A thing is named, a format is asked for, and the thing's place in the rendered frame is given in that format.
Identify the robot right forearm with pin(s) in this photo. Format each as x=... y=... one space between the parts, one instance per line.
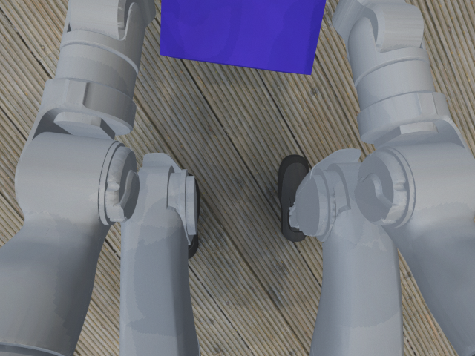
x=391 y=73

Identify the carton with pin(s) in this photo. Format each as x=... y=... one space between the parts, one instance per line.
x=275 y=35

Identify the robot right upper arm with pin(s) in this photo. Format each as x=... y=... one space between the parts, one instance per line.
x=423 y=196

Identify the robot right shin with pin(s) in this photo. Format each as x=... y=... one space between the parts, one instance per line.
x=296 y=214

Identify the robot left upper arm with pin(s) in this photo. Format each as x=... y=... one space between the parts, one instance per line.
x=71 y=189

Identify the robot right foot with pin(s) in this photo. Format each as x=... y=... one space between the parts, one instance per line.
x=292 y=171

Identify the robot left forearm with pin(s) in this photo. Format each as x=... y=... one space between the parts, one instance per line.
x=99 y=60

